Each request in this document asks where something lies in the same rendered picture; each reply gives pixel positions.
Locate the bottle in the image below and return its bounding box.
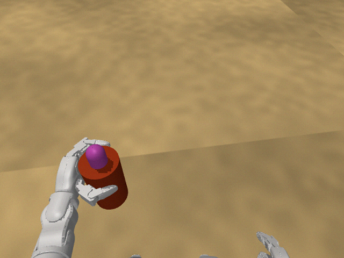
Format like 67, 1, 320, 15
78, 144, 128, 210

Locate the left robot hand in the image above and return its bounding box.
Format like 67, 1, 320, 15
55, 137, 118, 206

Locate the right robot hand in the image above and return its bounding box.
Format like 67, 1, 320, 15
256, 232, 290, 258

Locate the left robot arm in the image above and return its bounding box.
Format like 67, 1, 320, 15
31, 191, 79, 258

